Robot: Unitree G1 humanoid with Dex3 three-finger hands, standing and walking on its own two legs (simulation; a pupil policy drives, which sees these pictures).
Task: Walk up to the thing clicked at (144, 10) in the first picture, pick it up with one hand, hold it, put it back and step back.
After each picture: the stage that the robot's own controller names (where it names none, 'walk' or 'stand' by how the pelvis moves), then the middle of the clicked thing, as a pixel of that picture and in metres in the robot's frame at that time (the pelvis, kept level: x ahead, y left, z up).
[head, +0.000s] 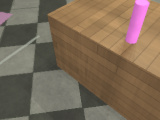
stand; (136, 23) +0.80 -0.26 -0.04
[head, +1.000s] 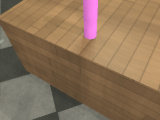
rise first; (90, 16) +0.74 +0.02 +0.00
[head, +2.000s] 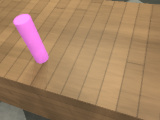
rise first; (33, 41) +0.58 +0.27 -0.01
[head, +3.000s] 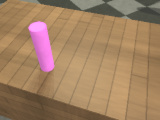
stand; (43, 49) +0.56 +0.22 -0.02
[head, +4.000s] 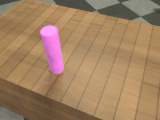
stand; (53, 52) +0.55 +0.19 -0.04
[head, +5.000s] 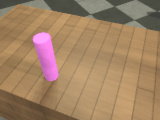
stand; (47, 59) +0.52 +0.20 -0.04
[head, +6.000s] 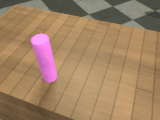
stand; (45, 60) +0.52 +0.21 -0.04
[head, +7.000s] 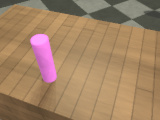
stand; (45, 60) +0.51 +0.21 -0.04
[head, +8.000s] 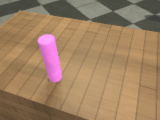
rise first; (51, 60) +0.53 +0.21 -0.03
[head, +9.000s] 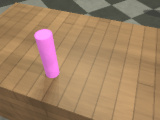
go down; (48, 56) +0.53 +0.20 -0.03
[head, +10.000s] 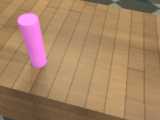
go down; (34, 43) +0.55 +0.18 -0.01
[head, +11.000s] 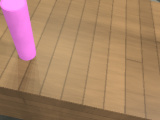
go down; (21, 33) +0.53 +0.19 +0.02
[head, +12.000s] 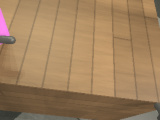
close; out of the picture +0.56 +0.20 +0.08
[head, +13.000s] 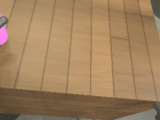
close; out of the picture +0.56 +0.20 +0.08
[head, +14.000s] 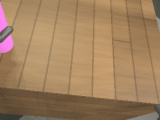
lift; out of the picture +0.54 +0.19 +0.07
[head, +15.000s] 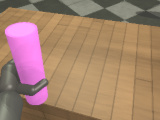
lift; (30, 69) +0.32 +0.17 +0.16
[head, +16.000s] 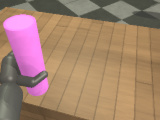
hold; (30, 61) +0.35 +0.17 +0.16
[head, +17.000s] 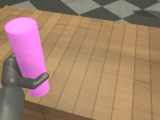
hold; (31, 63) +0.35 +0.17 +0.15
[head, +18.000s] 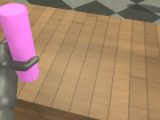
crouch; (22, 48) +0.41 +0.20 +0.14
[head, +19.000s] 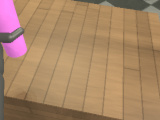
lower; (5, 20) +0.50 +0.22 +0.16
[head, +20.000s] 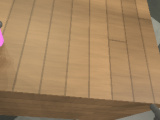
lower; out of the picture +0.56 +0.20 +0.07
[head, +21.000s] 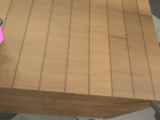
lower; out of the picture +0.56 +0.20 +0.08
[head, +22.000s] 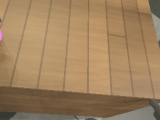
lower; out of the picture +0.56 +0.20 +0.08
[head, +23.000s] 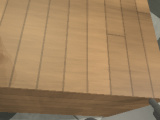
lower; out of the picture +0.56 +0.20 +0.08
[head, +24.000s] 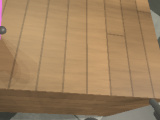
open; out of the picture +0.56 +0.17 +0.08
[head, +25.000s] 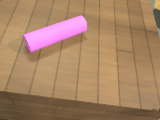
sink last; (56, 33) +0.58 +0.03 -0.04
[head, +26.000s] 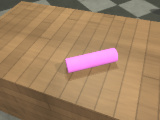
stand; (91, 60) +0.57 +0.02 -0.08
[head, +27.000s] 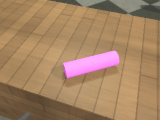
stand; (91, 64) +0.52 +0.00 -0.07
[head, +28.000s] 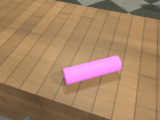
stand; (92, 69) +0.48 -0.01 -0.06
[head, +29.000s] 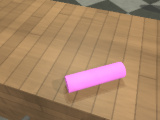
stand; (95, 76) +0.45 -0.02 -0.06
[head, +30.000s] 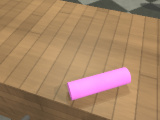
stand; (99, 83) +0.41 -0.03 -0.06
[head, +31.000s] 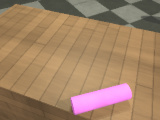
stand; (100, 98) +0.38 -0.04 -0.11
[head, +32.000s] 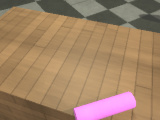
stand; (104, 108) +0.34 -0.05 -0.13
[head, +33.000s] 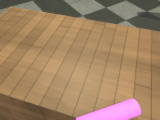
stand; (108, 116) +0.30 -0.07 -0.13
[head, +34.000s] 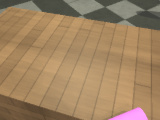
stand; out of the picture +0.26 -0.08 -0.13
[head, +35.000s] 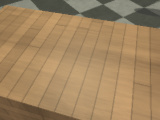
stand; out of the picture +0.19 +0.03 -0.74
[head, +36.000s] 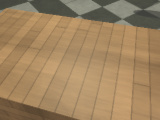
stand; out of the picture +0.20 +0.03 -0.74
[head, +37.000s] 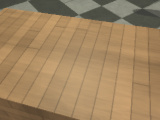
stand; out of the picture +0.20 +0.04 -0.74
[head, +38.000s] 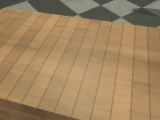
stand; out of the picture +0.20 +0.04 -0.74
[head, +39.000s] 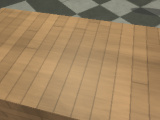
stand; out of the picture +0.20 +0.04 -0.74
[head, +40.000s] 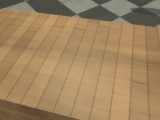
stand; out of the picture +0.20 +0.04 -0.74
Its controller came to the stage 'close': yes
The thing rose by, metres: 0.19
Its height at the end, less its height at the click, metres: -0.71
